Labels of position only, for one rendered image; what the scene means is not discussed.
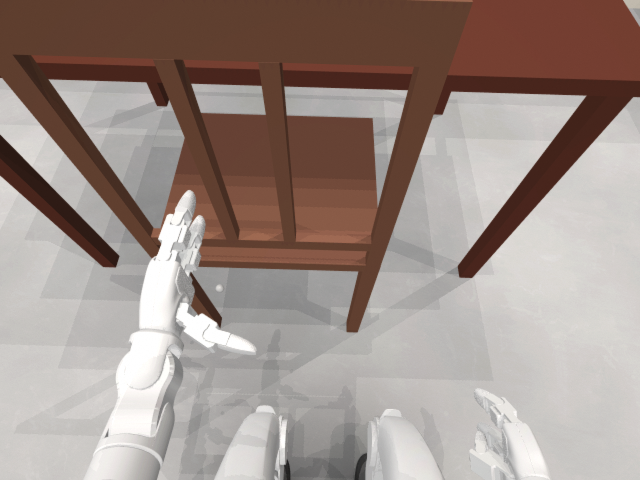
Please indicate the table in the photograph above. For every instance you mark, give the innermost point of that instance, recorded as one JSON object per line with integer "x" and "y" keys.
{"x": 556, "y": 47}

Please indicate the left robot hand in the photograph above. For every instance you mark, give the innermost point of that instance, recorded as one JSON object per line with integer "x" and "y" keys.
{"x": 167, "y": 281}

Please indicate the chair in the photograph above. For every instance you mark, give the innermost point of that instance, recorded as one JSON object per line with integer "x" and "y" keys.
{"x": 275, "y": 191}

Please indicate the right robot hand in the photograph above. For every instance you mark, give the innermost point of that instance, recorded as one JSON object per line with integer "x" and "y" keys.
{"x": 516, "y": 452}

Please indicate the robot right shin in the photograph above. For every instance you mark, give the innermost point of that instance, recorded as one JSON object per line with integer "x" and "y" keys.
{"x": 369, "y": 473}

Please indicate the robot left forearm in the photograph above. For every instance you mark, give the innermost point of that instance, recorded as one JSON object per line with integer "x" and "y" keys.
{"x": 134, "y": 442}

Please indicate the robot left thigh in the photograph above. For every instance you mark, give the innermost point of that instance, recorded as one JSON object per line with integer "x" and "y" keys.
{"x": 259, "y": 446}

